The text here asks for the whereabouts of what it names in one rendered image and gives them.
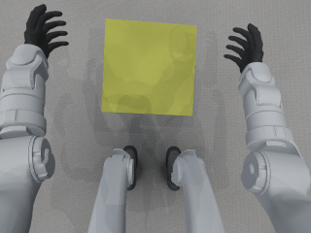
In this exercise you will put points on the left robot thigh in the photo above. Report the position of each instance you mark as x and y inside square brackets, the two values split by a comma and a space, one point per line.
[109, 210]

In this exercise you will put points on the left robot forearm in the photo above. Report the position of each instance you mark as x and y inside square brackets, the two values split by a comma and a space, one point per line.
[23, 94]

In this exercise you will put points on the right robot upper arm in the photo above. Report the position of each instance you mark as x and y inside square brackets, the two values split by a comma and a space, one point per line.
[280, 181]

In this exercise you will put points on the right robot hand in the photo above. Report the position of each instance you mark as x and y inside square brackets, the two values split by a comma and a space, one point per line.
[252, 48]

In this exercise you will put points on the robot right foot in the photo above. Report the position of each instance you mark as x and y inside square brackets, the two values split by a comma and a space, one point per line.
[171, 156]

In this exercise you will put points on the left robot hand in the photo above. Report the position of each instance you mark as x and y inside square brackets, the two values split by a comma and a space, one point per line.
[37, 29]

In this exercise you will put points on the carton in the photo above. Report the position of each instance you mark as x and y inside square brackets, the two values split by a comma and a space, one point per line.
[148, 68]

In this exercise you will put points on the left robot upper arm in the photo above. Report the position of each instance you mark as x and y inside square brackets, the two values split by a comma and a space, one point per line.
[25, 162]

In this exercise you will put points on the right robot forearm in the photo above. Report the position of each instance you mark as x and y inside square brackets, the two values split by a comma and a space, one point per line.
[264, 114]

